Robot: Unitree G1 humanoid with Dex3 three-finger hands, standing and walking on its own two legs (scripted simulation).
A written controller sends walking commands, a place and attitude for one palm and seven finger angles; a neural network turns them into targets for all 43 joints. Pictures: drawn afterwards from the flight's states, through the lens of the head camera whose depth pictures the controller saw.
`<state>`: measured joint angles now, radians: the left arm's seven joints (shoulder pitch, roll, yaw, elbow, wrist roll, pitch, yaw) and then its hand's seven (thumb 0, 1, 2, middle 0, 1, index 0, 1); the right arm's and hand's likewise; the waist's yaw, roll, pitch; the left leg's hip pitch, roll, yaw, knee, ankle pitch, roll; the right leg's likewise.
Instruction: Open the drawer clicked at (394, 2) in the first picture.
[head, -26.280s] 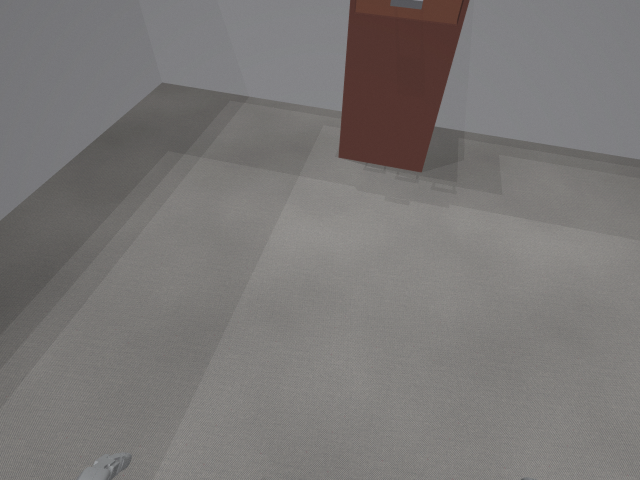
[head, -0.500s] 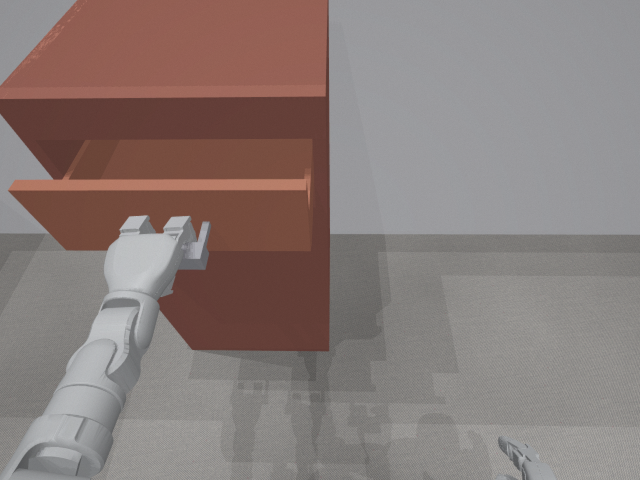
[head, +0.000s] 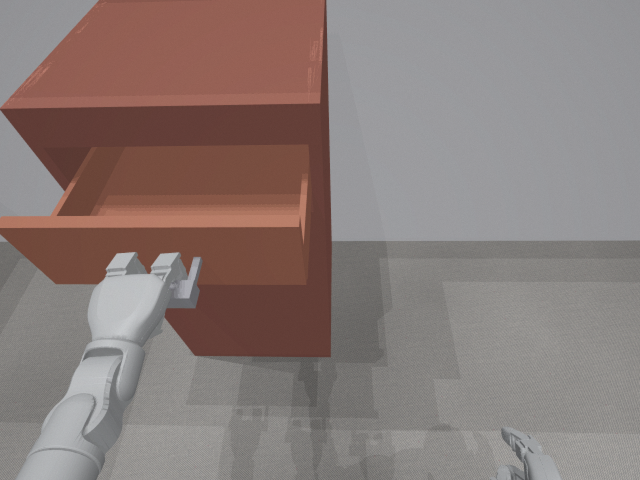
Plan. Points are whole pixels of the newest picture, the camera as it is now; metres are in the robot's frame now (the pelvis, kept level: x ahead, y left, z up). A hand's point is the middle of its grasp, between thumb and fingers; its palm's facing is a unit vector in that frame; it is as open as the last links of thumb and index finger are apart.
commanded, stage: pull the drawer open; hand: left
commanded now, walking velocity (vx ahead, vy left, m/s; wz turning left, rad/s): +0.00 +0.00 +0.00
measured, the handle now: (156, 279) +0.36 +0.25 +0.03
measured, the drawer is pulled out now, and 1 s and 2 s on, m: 0.15 0.26 0.30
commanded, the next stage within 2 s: open the thumb to release the handle in 1.42 s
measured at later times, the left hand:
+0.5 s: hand (140, 357) +0.26 +0.25 +0.01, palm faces -0.01 -0.06 -1.00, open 5.9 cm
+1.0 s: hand (125, 406) +0.20 +0.24 +0.01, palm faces -0.02 -0.07 -1.00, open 6.0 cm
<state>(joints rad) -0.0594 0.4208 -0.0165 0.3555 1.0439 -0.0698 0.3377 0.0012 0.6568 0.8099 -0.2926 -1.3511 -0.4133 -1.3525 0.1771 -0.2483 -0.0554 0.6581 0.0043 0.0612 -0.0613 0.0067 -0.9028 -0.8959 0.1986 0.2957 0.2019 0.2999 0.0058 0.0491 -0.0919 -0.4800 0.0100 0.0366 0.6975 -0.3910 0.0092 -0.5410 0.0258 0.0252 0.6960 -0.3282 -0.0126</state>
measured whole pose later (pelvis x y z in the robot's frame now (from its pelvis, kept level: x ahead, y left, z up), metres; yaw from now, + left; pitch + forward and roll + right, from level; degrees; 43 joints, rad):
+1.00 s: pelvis +0.01 +0.00 +0.00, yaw +0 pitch +8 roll +0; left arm 0.46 0.41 -0.01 -0.08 1.04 -0.05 0.38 0.04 0.65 0.78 -0.28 -1.33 -0.42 -1.35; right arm 0.09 -0.22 -0.02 0.61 -0.03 0.05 -0.02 0.01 -0.90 -0.90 0.20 0.30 0.20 0.30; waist 0.05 0.04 -0.09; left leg -0.43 0.02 0.04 0.73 -0.43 0.00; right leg -0.50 0.03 0.03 0.74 -0.37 -0.02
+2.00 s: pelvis -0.01 -0.01 -0.01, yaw +1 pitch +6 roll +1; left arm 0.42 0.40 -0.03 -0.07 1.03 -0.03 0.38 0.00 -0.18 0.43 -0.39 -1.25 -0.35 -1.25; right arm 0.09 -0.21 0.00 0.63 -0.03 0.05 -0.05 0.01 -0.90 -0.90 0.20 0.30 0.20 0.30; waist 0.08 0.05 -0.07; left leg -0.45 0.01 0.01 0.76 -0.41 -0.01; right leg -0.51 0.02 0.00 0.78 -0.37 -0.03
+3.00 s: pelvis -0.01 -0.01 +0.01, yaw +2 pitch +1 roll +0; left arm 0.41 0.45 -0.03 -0.30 0.95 0.05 0.19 0.00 -0.49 0.30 -0.31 -1.20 -0.40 -1.24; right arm 0.08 -0.24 0.02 0.61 -0.02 0.07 -0.04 0.01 -0.90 -0.90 0.20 0.30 0.20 0.30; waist 0.12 0.09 -0.03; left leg -0.27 0.00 -0.01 0.60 -0.34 0.00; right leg -0.32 0.01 -0.01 0.61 -0.30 -0.02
